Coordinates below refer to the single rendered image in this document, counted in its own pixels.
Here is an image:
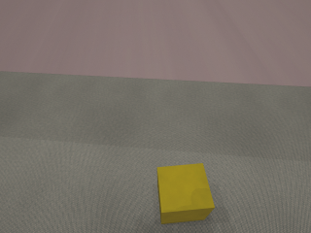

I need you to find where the carton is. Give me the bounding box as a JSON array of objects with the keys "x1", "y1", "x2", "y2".
[{"x1": 156, "y1": 163, "x2": 215, "y2": 224}]

